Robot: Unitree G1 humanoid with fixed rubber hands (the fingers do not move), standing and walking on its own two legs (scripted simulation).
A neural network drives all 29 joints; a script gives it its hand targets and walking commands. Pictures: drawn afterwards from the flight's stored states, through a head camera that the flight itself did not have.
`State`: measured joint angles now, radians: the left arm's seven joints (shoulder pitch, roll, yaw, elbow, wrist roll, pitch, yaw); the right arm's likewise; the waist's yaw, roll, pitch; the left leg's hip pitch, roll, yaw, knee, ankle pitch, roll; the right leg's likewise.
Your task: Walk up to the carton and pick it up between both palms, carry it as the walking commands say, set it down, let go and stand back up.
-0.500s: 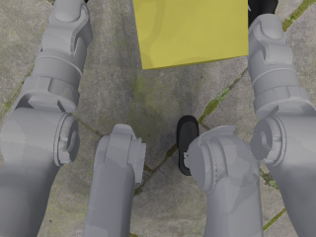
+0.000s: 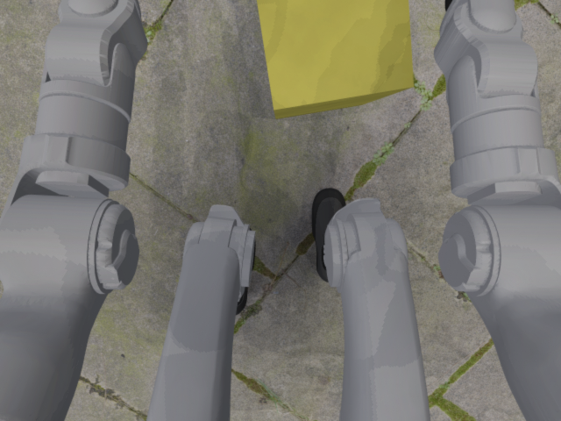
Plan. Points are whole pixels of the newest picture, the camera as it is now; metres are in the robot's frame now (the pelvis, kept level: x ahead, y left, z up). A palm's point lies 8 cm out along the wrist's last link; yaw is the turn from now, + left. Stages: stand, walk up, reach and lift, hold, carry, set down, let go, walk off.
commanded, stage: set down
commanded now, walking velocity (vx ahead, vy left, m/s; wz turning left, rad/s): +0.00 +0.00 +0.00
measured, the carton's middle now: (319, 33) +0.56 -0.07 -0.35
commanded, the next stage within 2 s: let go in 0.68 s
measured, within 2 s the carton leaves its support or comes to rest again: neither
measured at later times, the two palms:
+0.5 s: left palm out of the picture +0.57 +0.15 +0.04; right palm out of the picture +0.54 -0.21 +0.03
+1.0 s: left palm out of the picture +0.49 +0.17 +0.08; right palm out of the picture +0.47 -0.21 +0.08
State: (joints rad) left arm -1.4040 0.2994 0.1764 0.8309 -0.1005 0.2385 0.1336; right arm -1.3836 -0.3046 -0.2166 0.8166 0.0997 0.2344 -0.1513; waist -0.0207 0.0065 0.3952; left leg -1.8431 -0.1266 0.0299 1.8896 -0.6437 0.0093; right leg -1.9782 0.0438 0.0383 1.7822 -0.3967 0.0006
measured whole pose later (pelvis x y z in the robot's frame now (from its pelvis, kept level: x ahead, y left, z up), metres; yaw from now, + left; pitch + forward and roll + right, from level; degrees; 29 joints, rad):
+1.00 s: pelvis +0.09 -0.01 +0.22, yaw -1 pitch +43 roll +2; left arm -0.65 0.14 0.24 0.63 0.12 0.07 0.03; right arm -0.62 -0.10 -0.24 0.56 -0.13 0.10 -0.03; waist -0.02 -0.01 -0.07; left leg -1.25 -0.10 -0.06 0.84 -0.34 0.01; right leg -1.35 0.03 0.05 0.78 -0.17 -0.01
